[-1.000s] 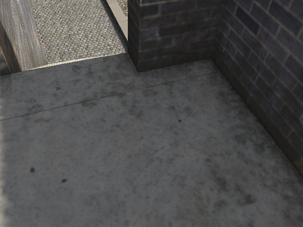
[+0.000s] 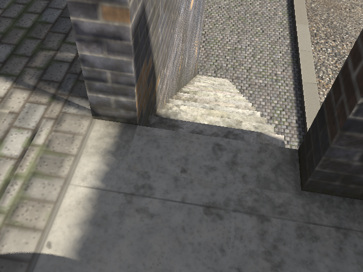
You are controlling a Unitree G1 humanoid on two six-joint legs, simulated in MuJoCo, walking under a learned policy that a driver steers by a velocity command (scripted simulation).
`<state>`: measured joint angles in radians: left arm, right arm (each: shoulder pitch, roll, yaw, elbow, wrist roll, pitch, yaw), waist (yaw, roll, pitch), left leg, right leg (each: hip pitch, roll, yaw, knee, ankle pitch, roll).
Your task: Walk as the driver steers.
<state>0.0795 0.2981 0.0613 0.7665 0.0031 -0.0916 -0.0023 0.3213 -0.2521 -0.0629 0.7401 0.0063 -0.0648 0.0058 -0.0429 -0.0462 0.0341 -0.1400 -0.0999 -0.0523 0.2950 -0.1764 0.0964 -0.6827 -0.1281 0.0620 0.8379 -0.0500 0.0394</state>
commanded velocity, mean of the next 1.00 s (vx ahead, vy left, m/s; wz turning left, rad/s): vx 0.18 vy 0.00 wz -0.27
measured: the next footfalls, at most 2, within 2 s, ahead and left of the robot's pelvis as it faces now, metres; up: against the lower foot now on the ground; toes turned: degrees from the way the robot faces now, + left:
right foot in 0.24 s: +0.33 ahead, -0.16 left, +0.00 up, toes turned -6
left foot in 0.72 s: +0.41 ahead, +0.05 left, +0.00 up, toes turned -22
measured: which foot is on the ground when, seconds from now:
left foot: down 0.00-0.26, up 0.28-0.70, down 0.72-1.00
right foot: up 0.00-0.22, down 0.24-0.72, up 0.74-0.96, down 0.98-1.00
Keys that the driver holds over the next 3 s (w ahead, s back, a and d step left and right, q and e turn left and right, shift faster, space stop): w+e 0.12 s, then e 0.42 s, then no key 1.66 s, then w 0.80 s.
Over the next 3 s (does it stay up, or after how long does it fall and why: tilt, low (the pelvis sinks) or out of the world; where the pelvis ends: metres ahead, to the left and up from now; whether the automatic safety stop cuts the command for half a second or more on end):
stays up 0.62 -0.16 -0.04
